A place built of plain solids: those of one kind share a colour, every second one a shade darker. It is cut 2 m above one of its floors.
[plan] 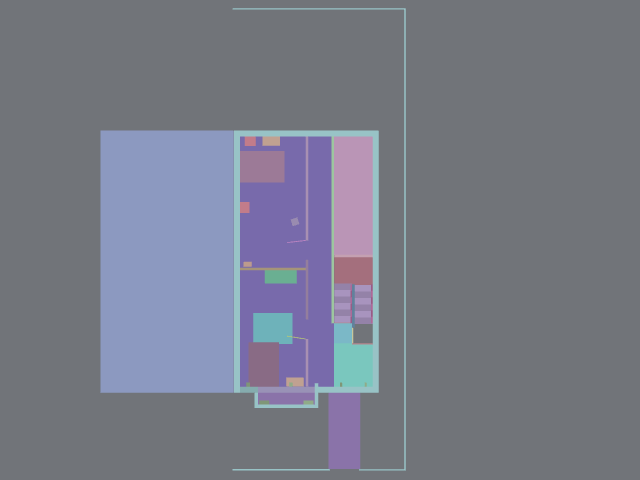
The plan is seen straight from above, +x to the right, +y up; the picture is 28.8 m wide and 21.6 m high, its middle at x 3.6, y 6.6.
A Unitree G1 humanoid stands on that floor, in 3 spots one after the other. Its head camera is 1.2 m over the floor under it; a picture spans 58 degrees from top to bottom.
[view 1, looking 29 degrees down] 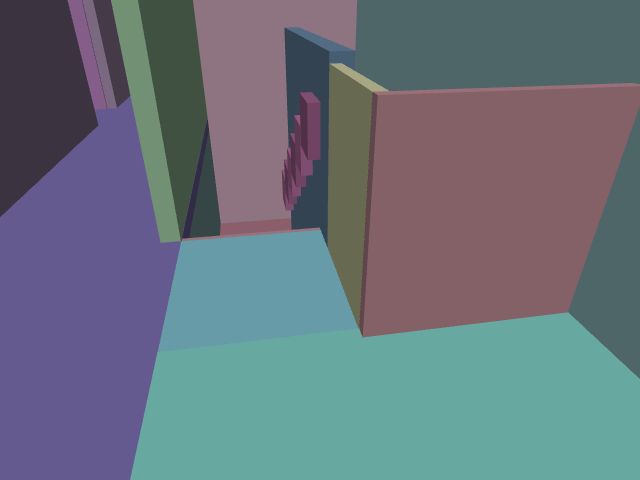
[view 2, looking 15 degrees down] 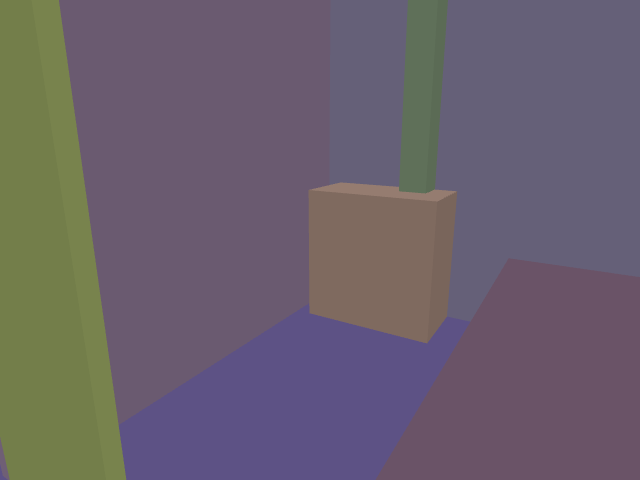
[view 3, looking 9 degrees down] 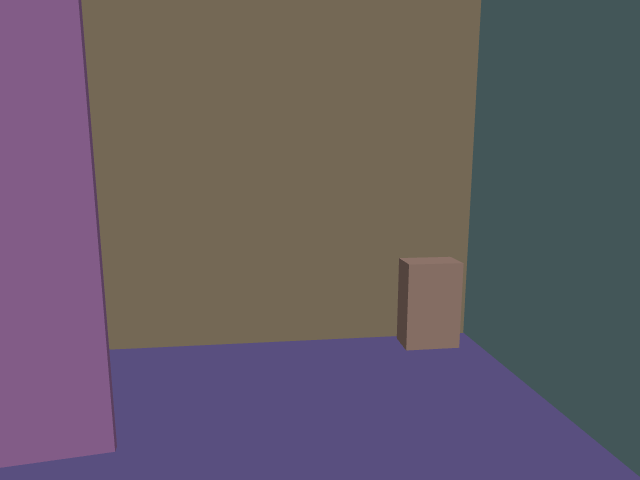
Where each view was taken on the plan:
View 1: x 4.64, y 0.60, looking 80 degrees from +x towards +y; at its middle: upper_floor_landing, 2.48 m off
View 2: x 1.45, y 2.65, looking -59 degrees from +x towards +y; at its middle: dresser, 2.70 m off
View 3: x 1.45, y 8.31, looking -97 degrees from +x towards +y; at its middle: bedrooms_wall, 3.01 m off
